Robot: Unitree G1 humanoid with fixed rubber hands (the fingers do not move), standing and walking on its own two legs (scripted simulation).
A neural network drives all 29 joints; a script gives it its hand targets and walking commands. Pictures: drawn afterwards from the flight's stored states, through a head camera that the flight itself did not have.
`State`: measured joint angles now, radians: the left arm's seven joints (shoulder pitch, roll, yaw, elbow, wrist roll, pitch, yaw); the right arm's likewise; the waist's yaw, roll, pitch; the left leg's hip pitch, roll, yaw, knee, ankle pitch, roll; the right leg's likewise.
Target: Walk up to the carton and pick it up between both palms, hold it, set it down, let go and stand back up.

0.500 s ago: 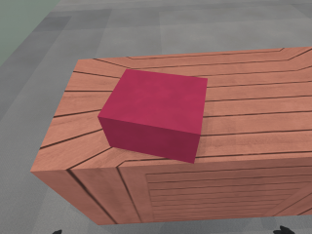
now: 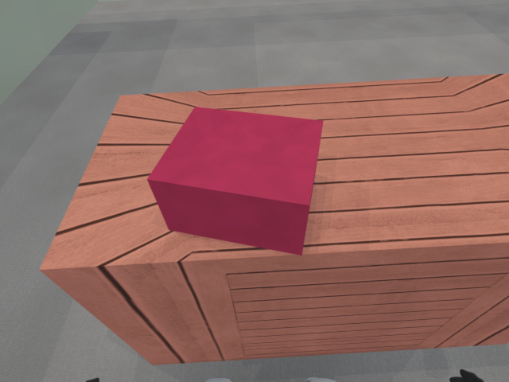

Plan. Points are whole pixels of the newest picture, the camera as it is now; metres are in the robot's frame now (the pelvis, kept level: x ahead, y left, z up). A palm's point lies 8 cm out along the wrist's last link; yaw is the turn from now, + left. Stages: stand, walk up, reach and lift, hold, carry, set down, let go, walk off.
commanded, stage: walk up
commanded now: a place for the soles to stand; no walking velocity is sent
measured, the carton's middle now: (244, 176) +0.48 +0.04 +0.05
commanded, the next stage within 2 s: none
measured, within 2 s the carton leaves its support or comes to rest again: neither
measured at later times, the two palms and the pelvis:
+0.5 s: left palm out of the picture +0.06 +0.30 -0.10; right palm out of the picture +0.04 -0.32 -0.08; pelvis -0.03 +0.00 +0.00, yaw +0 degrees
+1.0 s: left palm out of the picture +0.07 +0.31 -0.10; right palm out of the picture +0.05 -0.33 -0.07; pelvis -0.03 +0.00 +0.00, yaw +0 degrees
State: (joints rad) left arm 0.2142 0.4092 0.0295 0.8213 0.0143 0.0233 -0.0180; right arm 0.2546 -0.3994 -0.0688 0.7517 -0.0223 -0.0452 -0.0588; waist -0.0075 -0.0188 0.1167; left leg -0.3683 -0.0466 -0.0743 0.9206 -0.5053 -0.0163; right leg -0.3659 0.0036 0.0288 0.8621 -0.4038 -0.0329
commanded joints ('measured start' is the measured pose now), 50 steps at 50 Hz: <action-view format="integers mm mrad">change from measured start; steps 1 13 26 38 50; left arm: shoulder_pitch -139 -48 -141 16 -91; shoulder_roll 234 284 166 286 239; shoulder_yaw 82 99 85 104 109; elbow -136 -81 -141 -62 -115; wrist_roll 13 22 3 8 6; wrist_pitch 13 -34 4 -63 -6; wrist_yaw -9 -1 -7 7 -4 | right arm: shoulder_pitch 213 -27 248 51 103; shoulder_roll -228 -203 -308 -196 -321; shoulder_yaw -54 -18 -75 -6 -69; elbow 60 -31 29 -22 -17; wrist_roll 6 16 -31 25 7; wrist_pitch -32 -23 -62 -40 -66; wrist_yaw -8 -12 -15 1 -31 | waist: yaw -47 64 -21 62 19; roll -125 -207 171 -90 106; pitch -23 -33 -132 -243 -83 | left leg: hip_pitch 129 -218 195 -142 95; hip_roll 57 -32 286 -2 348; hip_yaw -37 26 -440 -2 -483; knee -366 66 -448 50 -332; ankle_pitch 56 -12 335 122 742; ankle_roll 124 72 207 42 303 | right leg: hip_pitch -129 68 -167 297 -139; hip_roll -147 -300 -20 -312 -26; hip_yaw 151 449 5 452 76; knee -189 -506 109 -400 130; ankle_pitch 67 -69 11 283 -190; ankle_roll -105 -188 -10 -207 -32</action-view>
